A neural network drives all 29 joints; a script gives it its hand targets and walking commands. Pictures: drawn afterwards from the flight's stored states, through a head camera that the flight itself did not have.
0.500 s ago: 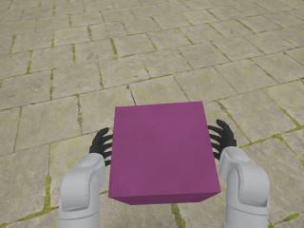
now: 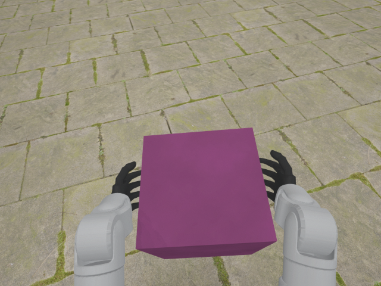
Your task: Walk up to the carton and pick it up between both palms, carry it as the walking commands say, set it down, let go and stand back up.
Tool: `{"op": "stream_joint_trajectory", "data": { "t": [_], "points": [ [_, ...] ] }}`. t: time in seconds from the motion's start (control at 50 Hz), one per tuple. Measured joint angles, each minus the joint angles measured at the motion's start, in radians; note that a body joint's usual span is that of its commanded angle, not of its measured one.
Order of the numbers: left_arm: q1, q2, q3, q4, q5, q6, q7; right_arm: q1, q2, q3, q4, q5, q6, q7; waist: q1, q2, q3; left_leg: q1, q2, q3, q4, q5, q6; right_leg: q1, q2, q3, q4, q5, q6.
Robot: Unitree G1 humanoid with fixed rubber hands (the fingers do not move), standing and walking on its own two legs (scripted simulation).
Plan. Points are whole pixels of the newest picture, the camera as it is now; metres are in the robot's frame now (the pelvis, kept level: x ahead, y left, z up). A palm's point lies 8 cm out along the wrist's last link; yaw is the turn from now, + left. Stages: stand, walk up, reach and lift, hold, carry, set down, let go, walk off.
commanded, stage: carry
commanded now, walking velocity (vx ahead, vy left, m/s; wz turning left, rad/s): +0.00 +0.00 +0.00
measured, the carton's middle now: (203, 201) +0.31 -0.01 +0.00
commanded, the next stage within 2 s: none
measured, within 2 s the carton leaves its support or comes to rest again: neither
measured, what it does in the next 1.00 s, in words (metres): steps on the spot: right foot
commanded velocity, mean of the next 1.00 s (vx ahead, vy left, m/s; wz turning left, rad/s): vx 0.15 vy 0.00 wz -0.18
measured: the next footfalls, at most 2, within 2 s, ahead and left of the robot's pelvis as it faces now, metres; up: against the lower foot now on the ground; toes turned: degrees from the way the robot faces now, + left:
right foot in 0.82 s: +0.02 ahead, -0.09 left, +0.01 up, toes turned -7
right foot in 1.54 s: +0.34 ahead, -0.10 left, +0.00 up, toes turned -25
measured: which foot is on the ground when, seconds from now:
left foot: down 0.00-1.00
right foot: down 0.00-0.50, up 0.52-0.80, down 0.82-1.00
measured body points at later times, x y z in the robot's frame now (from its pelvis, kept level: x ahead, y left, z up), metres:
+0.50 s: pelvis +0.01 +0.02 -0.02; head +0.04 +0.03 +0.43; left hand +0.30 +0.16 +0.05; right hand +0.31 -0.14 +0.08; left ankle +0.04 +0.08 -0.74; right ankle -0.12 -0.08 -0.73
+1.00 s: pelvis +0.03 +0.04 -0.01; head +0.01 +0.05 +0.44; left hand +0.31 +0.18 +0.07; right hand +0.31 -0.12 +0.09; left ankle +0.04 +0.08 -0.74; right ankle -0.01 -0.09 -0.74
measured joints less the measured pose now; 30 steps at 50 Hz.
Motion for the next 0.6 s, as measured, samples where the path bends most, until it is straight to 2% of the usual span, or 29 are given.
{"op": "stream_joint_trajectory", "data": {
  "t": [0.2,0.3,0.38,0.46,0.48,0.54,0.6],
  "points": [
    [0.001,0.0,0.0,0.0,0.0,-0.002,0.0,0.0,0.0,0.002,0.0,0.0,-0.002,-0.001,-0.002,-0.001,-0.002,0.022,0.003,0.0,0.018,-0.017,0.009,0.002,0.0,0.0,0.052,0.017,0.005],
    [0.001,0.0,0.0,0.0,0.0,-0.007,0.0,0.0,0.0,0.003,0.0,0.0,-0.008,-0.001,0.008,-0.002,-0.009,0.012,0.005,0.013,0.032,-0.018,0.011,0.019,-0.001,0.002,-0.027,0.001,0.005],
    [0.002,0.0,0.0,0.0,0.0,-0.005,0.0,0.001,0.0,0.003,-0.001,0.0,-0.007,-0.002,0.006,-0.022,-0.009,-0.056,0.005,0.034,0.229,-0.146,0.011,0.03,0.0,0.002,-0.027,-0.059,-0.008],
    [0.001,-0.001,0.0,0.0,0.0,0.002,0.0,0.004,-0.001,0.004,-0.003,0.0,-0.003,-0.002,0.011,-0.008,-0.009,-0.083,0.005,0.055,0.209,-0.159,0.011,0.037,0.033,-0.002,-0.006,-0.097,-0.022],
    [0.002,-0.001,0.0,0.0,0.0,0.004,0.0,0.005,-0.001,0.004,-0.002,0.0,-0.003,-0.002,0.009,-0.005,-0.004,-0.067,0.004,0.063,0.168,-0.123,0.023,0.036,0.04,-0.003,0.019,-0.101,-0.02],
    [0.004,0.001,0.0,0.0,0.0,0.011,0.002,0.006,-0.001,0.005,0.005,0.0,-0.002,-0.001,-0.008,-0.016,0.026,-0.028,0.001,0.06,0.162,-0.131,0.084,-0.025,0.035,0.001,0.219,-0.126,-0.018],
    [0.004,0.001,0.0,0.0,0.0,0.013,0.003,0.006,-0.001,0.005,0.005,0.0,-0.002,0.001,-0.016,-0.012,0.028,0.007,0.001,0.046,0.139,-0.132,0.099,-0.063,0.035,0.014,0.256,-0.195,-0.018]
  ]
}}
